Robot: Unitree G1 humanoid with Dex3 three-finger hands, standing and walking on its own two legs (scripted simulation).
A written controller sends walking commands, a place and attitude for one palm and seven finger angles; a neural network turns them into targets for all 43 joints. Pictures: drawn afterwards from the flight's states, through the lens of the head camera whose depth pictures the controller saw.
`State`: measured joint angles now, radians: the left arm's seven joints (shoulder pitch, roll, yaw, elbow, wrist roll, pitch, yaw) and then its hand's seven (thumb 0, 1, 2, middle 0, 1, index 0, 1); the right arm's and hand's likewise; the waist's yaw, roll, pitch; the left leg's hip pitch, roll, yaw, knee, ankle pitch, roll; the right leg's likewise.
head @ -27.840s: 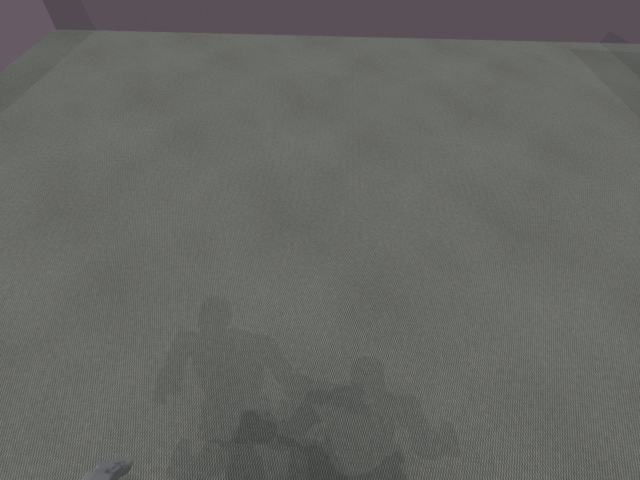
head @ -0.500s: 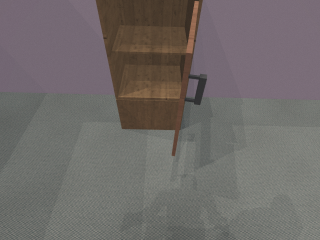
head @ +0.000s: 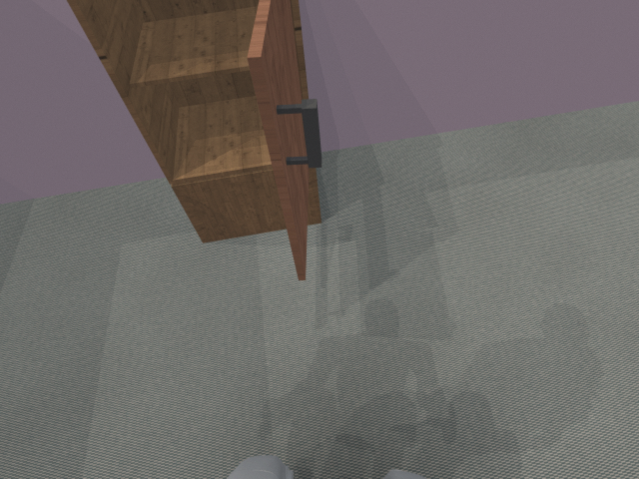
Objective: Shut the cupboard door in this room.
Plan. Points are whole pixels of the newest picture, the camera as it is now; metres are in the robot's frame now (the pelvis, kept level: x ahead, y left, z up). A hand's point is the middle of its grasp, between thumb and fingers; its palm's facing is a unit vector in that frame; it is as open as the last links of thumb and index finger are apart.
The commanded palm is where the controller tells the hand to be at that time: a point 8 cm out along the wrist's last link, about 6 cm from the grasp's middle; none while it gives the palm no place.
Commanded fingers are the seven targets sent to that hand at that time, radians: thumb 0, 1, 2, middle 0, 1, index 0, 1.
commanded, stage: walk to a spot facing it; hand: left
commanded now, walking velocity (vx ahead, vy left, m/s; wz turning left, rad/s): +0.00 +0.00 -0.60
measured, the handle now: (299, 136) +0.62 +0.09 +0.03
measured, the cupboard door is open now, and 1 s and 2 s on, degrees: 80 80 80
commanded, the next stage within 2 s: none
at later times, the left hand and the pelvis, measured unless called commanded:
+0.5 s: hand out of the picture +0.10 +0.25 -0.15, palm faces -0.19 -0.95 -0.26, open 7.4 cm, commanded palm none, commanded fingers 0.00 0.90 0.90 -0.20 -0.30 -0.20 -0.30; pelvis +0.02 +0.05 +0.02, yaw -16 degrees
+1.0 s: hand (211, 383) +0.25 +0.22 -0.16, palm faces -0.57 -0.80 -0.19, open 7.4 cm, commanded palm none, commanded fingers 0.00 0.90 0.90 -0.20 -0.30 -0.20 -0.30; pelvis +0.06 +0.10 +0.02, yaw -36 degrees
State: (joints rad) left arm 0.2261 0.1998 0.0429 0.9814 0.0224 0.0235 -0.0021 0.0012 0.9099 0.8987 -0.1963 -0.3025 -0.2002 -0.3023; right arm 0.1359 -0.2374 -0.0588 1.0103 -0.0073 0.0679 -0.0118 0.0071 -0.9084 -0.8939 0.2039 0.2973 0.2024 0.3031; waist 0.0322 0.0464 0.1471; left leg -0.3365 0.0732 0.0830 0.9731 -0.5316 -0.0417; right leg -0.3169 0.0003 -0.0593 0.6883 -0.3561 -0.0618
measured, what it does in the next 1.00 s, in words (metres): steps to the left, turning right: left foot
